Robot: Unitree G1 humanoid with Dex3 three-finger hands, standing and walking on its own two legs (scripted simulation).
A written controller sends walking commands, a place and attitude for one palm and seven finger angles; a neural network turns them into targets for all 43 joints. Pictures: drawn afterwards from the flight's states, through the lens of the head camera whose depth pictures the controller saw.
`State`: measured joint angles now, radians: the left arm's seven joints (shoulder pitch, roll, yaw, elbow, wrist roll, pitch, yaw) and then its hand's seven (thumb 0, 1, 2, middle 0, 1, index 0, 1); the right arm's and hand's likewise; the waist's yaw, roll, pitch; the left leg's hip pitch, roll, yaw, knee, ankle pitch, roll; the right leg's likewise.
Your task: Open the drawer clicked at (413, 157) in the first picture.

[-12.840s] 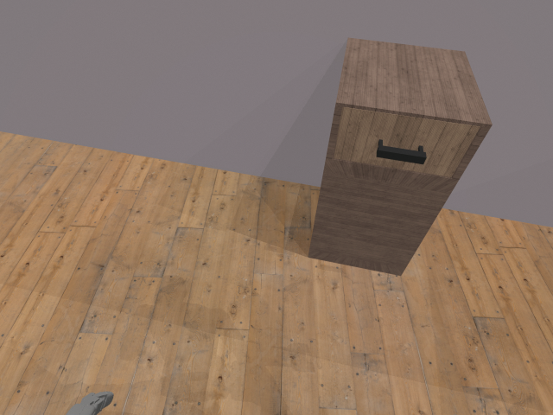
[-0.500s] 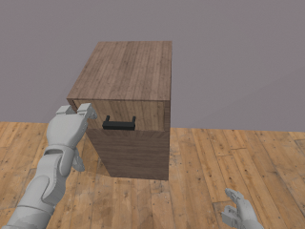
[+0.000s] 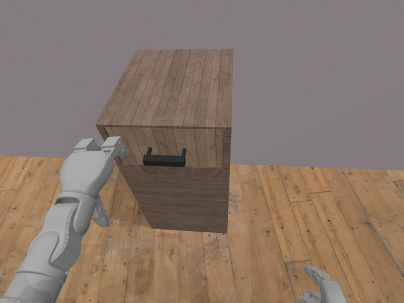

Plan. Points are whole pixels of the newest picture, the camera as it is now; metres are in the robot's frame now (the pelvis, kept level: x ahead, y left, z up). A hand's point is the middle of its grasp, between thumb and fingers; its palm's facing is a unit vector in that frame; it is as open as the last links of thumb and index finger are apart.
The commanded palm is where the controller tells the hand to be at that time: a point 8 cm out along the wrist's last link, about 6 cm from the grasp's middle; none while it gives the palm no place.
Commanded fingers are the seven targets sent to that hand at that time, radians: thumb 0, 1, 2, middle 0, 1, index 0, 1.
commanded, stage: move the hooked fingers above the handle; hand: left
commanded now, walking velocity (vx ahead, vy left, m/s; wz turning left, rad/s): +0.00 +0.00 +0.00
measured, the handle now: (165, 155) +0.53 +0.20 -0.11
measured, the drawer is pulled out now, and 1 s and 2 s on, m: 0.00 0.00 0.00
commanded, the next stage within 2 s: none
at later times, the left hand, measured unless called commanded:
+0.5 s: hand (133, 173) +0.37 +0.21 +0.03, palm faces -0.05 -0.06 -1.00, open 13.8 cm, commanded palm +0.35 +0.22 +0.09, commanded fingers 0.00 -0.50 0.30 -0.30 -1.20 -0.30 -1.20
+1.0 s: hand (150, 167) +0.42 +0.20 -0.02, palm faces -0.10 -0.04 -0.99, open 13.8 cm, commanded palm +0.41 +0.20 +0.05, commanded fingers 0.00 -0.50 0.30 -0.30 -1.20 -0.30 -1.20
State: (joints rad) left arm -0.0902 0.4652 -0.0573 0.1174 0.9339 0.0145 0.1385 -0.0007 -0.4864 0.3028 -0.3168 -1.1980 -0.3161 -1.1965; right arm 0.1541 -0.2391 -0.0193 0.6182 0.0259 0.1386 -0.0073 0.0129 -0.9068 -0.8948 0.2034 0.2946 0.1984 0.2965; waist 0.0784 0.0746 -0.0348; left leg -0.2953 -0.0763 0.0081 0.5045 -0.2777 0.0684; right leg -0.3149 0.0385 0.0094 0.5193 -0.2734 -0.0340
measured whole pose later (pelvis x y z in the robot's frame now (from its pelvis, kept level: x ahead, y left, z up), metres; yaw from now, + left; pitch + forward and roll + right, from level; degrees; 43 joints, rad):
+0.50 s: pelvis +0.00 -0.02 -0.01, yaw +0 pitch +9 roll +0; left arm -0.34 0.42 -0.11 0.48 1.00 0.00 0.19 0.00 -0.49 0.30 -0.32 -1.20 -0.32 -1.20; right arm 0.19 -0.24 -0.03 0.63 0.03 0.14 -0.03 0.01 -0.91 -0.89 0.20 0.29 0.20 0.30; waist 0.04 0.05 -0.07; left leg -0.42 -0.06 0.01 0.58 -0.31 0.05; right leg -0.44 0.06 0.01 0.59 -0.30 -0.06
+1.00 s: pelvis +0.01 -0.03 -0.02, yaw +0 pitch +15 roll +0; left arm -0.50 0.41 -0.09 0.77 1.05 -0.06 0.28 0.00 -0.48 0.30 -0.32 -1.20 -0.32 -1.20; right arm 0.25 -0.25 -0.07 0.65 0.02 0.14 -0.03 0.01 -0.91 -0.89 0.20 0.29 0.20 0.30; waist -0.03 0.04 -0.12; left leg -0.57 -0.04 0.00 0.68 -0.37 0.04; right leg -0.58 0.08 -0.01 0.68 -0.35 -0.07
